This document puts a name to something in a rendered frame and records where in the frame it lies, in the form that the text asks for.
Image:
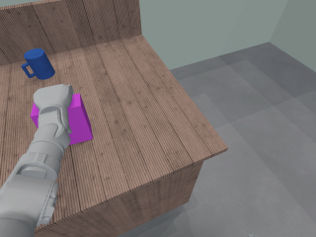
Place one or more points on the left robot hand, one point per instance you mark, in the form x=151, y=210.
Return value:
x=60, y=94

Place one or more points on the left robot upper arm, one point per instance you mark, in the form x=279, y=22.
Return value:
x=27, y=202

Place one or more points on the sponge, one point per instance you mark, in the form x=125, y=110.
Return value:
x=78, y=120

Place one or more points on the table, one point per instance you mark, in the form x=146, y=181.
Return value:
x=149, y=137

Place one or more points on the left robot forearm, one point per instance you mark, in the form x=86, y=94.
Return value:
x=42, y=159

